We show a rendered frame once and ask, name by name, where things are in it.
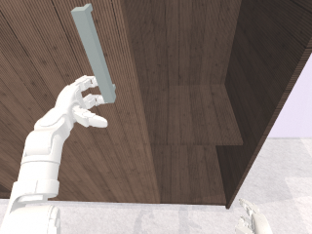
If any handle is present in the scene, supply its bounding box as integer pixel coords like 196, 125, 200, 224
70, 3, 116, 103

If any left robot hand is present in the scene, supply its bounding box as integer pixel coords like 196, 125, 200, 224
55, 75, 108, 128

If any left robot forearm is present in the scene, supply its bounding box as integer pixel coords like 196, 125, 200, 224
0, 107, 74, 234

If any robot left upper arm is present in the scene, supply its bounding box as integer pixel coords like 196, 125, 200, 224
2, 205, 61, 234

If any right robot hand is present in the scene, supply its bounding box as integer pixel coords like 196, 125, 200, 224
235, 198, 273, 234

